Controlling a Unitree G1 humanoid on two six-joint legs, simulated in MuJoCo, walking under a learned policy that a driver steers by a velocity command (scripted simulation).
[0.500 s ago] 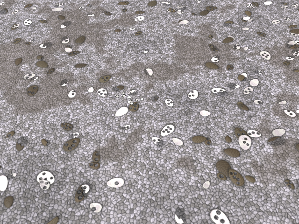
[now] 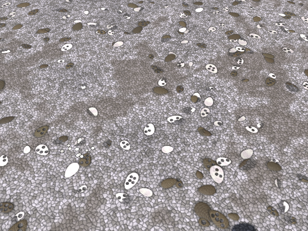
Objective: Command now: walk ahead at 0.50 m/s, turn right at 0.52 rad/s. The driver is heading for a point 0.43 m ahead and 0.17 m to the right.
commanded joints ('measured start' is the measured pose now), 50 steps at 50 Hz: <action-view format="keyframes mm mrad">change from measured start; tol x32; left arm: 1 -10 17 0 -74 5 -3 -12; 50 88 42 -5 34 60 65 26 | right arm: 1 -78 -151 -36 -59 0 -15 -12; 50 -213 -84 20 -41 4 78 -3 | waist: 1 26 106 16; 15 82 -250 -367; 50 70 127 -94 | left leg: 1 34 285 -130 -187 206 160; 12 201 292 87 204 816 68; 13 81 248 109 439 756 31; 15 -564 -28 -108 1054 -441 -59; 16 -672 24 -236 1098 -378 -34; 35 -319 41 -179 188 208 -3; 39 271 356 -496 189 986 305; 44 -115 269 -461 -27 68 182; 50 -274 131 -279 -16 -299 39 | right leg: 1 -67 -40 30 -124 137 9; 10 33 41 -123 -408 93 -80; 13 525 169 -172 -486 85 -170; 15 1025 -223 750 -703 -178 -446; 25 430 -31 100 -779 759 -251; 37 537 32 128 -463 557 -108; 40 220 152 91 -36 -474 41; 50 532 42 20 -609 35 -21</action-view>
